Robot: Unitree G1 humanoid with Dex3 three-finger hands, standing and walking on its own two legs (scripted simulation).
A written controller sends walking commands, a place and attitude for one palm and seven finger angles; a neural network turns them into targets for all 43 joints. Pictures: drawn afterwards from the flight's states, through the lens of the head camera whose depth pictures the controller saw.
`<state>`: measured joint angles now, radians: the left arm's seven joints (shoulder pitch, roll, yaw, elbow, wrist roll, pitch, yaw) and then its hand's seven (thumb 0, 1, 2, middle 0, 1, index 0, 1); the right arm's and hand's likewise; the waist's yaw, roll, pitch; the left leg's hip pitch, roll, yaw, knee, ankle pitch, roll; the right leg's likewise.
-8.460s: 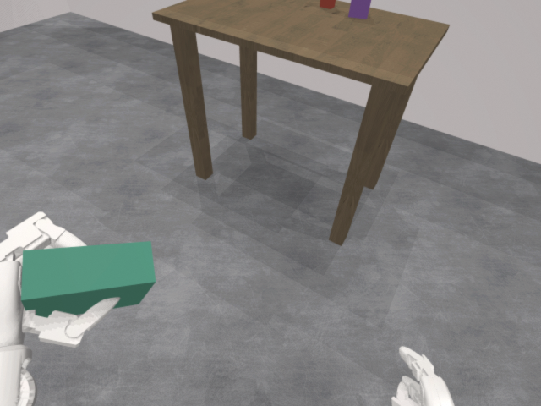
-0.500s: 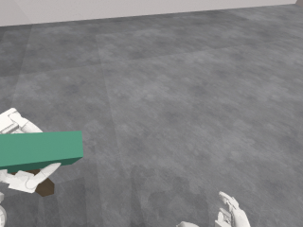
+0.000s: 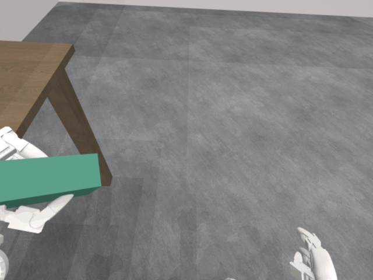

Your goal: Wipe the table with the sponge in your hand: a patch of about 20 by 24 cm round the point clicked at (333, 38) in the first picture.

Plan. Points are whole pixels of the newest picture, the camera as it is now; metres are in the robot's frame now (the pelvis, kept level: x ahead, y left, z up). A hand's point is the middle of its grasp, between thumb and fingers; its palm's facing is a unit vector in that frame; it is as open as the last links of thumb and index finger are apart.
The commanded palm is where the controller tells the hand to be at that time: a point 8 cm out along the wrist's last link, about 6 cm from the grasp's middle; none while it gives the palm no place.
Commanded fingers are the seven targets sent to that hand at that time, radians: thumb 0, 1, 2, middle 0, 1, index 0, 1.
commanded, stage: turn to face it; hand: left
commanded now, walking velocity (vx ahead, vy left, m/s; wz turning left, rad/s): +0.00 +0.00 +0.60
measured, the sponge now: (64, 179) +0.23 +0.20 +0.17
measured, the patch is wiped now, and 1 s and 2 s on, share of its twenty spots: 0.00 0.00 0.00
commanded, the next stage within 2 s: take the last steps up to it in 1.70 s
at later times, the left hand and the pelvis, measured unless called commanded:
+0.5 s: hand out of the picture +0.06 +0.22 +0.18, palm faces +0.59 -0.67 -0.45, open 8.9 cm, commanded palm -0.01 +0.25 +0.19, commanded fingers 0.00 0.10 1.30 -1.20 -1.60 -1.20 -1.60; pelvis -0.07 -0.06 +0.02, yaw +18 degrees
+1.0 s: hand out of the picture -0.11 +0.22 +0.19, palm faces +0.75 -0.44 -0.49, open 8.9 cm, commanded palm -0.17 +0.23 +0.19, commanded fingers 0.00 0.10 1.30 -1.20 -1.60 -1.20 -1.60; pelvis -0.14 -0.10 +0.01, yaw +36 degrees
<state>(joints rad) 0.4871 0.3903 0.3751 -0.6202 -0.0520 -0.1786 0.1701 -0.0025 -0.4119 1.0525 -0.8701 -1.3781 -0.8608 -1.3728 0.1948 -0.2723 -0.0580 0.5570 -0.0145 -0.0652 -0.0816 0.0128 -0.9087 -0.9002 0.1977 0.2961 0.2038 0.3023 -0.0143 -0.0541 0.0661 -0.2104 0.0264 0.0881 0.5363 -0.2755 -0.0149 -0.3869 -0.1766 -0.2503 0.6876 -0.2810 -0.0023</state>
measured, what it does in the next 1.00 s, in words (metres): walks backwards, turning left: right foot, then left foot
